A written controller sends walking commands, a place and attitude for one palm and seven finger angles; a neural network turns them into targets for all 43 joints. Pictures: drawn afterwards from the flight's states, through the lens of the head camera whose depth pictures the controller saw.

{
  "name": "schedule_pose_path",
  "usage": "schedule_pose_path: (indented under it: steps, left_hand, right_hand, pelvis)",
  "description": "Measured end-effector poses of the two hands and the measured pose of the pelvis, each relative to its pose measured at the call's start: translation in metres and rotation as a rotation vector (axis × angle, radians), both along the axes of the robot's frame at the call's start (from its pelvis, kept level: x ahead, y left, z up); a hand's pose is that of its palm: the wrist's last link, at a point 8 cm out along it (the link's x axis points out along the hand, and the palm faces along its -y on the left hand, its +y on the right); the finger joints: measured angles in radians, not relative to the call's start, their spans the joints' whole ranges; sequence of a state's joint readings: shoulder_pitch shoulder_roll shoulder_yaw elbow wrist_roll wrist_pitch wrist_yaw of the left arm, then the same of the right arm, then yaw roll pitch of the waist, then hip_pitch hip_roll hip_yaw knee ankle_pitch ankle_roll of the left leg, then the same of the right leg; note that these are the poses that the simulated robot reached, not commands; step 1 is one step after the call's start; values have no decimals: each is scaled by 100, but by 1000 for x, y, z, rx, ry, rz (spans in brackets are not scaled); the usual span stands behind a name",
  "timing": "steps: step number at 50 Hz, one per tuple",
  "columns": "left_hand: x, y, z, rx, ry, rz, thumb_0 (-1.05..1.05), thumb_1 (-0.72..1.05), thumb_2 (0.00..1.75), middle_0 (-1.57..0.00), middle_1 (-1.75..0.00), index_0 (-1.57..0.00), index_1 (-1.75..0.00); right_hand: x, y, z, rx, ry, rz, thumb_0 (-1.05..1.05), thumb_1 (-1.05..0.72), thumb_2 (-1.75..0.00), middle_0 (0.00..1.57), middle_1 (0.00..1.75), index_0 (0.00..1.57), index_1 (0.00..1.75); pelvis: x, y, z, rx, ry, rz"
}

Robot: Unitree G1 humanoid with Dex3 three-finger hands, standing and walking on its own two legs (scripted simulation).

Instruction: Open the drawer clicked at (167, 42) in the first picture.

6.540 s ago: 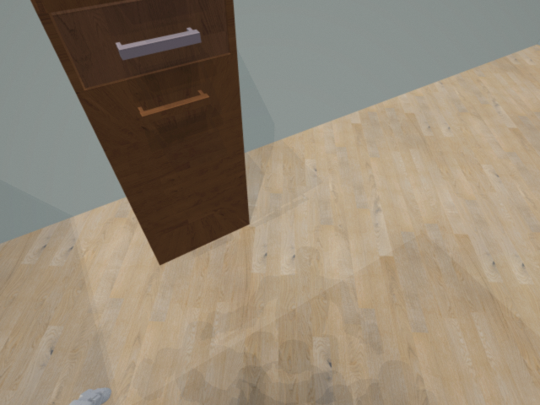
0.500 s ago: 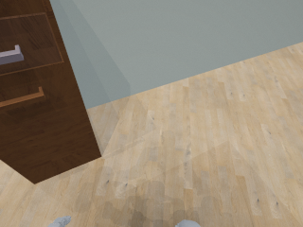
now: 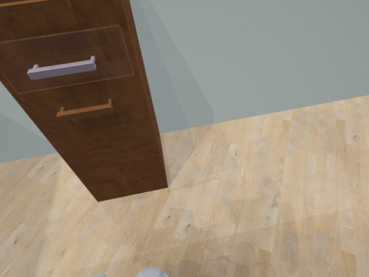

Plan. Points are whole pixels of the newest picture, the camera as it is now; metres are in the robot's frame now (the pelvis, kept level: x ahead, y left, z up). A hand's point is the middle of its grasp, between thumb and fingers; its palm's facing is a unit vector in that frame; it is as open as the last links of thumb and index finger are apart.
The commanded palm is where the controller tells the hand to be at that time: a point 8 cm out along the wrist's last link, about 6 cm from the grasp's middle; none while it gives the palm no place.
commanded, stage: turn to face it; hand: left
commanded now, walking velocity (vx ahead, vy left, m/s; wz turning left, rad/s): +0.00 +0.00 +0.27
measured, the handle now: (63, 66) +0.68 +0.39 +0.13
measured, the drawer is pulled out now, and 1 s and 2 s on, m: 0.00 0.00 0.00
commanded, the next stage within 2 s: take the last steps up to it in 0.12 s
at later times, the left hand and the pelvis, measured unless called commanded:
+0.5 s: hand out of the picture -0.02 +0.27 -0.18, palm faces +0.18 -0.97 -0.18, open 7.4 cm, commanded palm none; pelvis +0.00 +0.08 +0.00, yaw +7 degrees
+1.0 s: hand (119, 266) +0.18 +0.19 -0.16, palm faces +0.21 -0.95 -0.22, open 7.2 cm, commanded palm none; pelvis +0.12 +0.00 -0.01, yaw +9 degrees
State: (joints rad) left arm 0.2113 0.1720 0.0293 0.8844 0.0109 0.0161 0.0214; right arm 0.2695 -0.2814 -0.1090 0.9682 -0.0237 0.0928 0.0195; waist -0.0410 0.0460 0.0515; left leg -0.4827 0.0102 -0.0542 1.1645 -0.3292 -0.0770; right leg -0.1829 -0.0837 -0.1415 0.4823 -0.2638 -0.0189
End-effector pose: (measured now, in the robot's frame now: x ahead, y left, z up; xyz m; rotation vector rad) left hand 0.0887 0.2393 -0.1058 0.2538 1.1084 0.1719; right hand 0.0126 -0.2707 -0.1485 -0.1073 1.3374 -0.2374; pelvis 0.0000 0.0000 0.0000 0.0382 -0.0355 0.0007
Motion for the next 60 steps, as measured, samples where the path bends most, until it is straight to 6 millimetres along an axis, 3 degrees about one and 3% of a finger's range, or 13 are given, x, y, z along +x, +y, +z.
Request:
schedule_pose_path:
  steps: [6, 12, 15, 18, 21, 24, 30, 38, 43, 47, 54, 60]
  left_hand:
    - [-65, 19, -19, -30, 114, 113, 1, 90, 90, -20, -30, -20, -30]
    - [-129, 56, -51, -73, 234, 228, 1, 90, 90, -20, -30, -20, -30]
    - [-148, 70, -56, -83, 285, 258, 1, 91, 90, -20, -30, -20, -30]
    - [-152, 77, -51, -103, 298, 260, 1, 91, 90, -20, -30, -20, -30]
    - [-144, 81, -45, -120, 270, 251, 1, 91, 90, -20, -30, -20, -30]
    - [-129, 82, -41, -127, 238, 236, 1, 91, 90, -20, -30, -20, -30]
    - [-84, 76, -38, -130, 179, 204, 1, 91, 90, -20, -30, -20, -30]
    - [11, 49, -28, -109, 92, 119, 1, 91, 90, -20, -30, -20, -30]
    - [75, 22, -27, -75, 3, 78, 1, 91, 90, -20, -30, -20, -30]
    - [86, 1, -25, -76, -32, 125, 1, 91, 90, -20, -30, -20, -30]
    - [59, -10, -16, -52, 55, 240, -1, 96, 90, -20, -30, -20, -30]
    - [23, -36, -25, -117, 191, 297, 0, 93, 90, -20, -30, -20, -30]
  right_hand:
    - [40, 17, 6, -26, -15, 115, 0, -91, -90, 19, 30, 20, 30]
    - [91, 63, 14, -68, -128, 238, 0, -91, -90, 19, 30, 20, 30]
    - [102, 89, 24, -68, -173, 278, 0, -91, -90, 19, 30, 20, 30]
    - [103, 109, 34, -61, -201, 286, 0, -91, -90, 19, 30, 20, 30]
    - [95, 123, 36, -40, -198, 278, 0, -90, -90, 20, 30, 20, 30]
    - [82, 122, 35, -47, -185, 237, -1, -93, -90, 20, 30, 21, 30]
    - [32, 112, 21, -32, -43, 168, -1, -93, -90, 20, 30, 20, 30]
    - [-36, 99, 5, 35, 214, 59, 0, -91, -90, 20, 30, 20, 30]
    - [-42, 82, -11, 93, 337, 31, 0, -91, -90, 20, 30, 20, 30]
    - [-2, 62, -15, 105, 327, 62, 0, -91, -90, 20, 30, 20, 30]
    - [125, 38, -9, 71, 101, 150, 0, -91, -90, 19, 30, 20, 30]
    - [212, 44, -2, 64, -36, 215, 0, -91, -90, 19, 30, 20, 30]
  pelvis:
    - [-6, 14, -3, -8, 11, 56]
    - [-13, 44, -16, -42, 22, 105]
    - [-14, 55, -13, -44, 9, 98]
    - [-11, 64, -4, -62, 1, 104]
    - [-6, 70, 2, -67, -3, 113]
    - [0, 75, 5, -62, -5, 117]
    - [17, 74, 4, -38, -11, 120]
    - [54, 51, -2, -13, -9, 117]
    - [89, 24, -16, -5, -4, 117]
    - [109, 6, -15, -14, -22, 145]
    - [141, -8, 1, -22, -16, 166]
    - [166, -6, 4, -37, -9, 172]
